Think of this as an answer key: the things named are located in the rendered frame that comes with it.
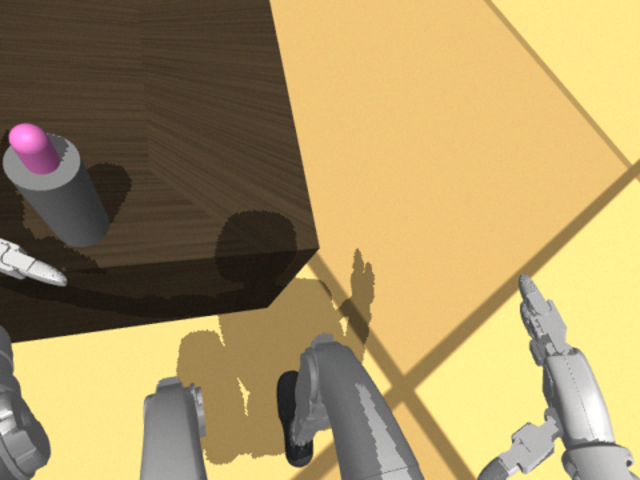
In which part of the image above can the right robot hand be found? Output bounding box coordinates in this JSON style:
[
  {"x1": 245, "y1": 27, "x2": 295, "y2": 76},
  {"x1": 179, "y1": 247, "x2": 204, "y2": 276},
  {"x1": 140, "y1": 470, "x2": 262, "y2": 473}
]
[{"x1": 477, "y1": 274, "x2": 615, "y2": 480}]

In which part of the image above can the right robot foot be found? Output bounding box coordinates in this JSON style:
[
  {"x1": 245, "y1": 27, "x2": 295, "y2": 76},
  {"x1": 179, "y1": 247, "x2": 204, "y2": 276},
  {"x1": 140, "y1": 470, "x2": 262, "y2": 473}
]
[{"x1": 277, "y1": 371, "x2": 313, "y2": 467}]

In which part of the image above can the bottle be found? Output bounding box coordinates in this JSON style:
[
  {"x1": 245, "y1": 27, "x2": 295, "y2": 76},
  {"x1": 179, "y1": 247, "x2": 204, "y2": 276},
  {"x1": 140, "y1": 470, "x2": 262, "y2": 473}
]
[{"x1": 3, "y1": 123, "x2": 109, "y2": 247}]

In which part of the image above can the right robot arm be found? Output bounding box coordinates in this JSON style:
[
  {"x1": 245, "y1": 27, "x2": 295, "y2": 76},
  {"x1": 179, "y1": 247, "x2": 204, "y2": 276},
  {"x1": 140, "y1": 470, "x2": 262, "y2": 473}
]
[{"x1": 561, "y1": 442, "x2": 640, "y2": 480}]

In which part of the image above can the left robot arm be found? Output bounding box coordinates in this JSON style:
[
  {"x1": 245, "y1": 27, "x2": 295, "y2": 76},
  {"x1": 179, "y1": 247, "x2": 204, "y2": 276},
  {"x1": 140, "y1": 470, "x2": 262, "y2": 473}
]
[{"x1": 0, "y1": 325, "x2": 51, "y2": 480}]

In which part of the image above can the left robot hand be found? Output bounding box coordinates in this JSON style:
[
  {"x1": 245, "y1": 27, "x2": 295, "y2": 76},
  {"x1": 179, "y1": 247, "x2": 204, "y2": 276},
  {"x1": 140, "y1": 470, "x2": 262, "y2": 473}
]
[{"x1": 0, "y1": 238, "x2": 67, "y2": 286}]

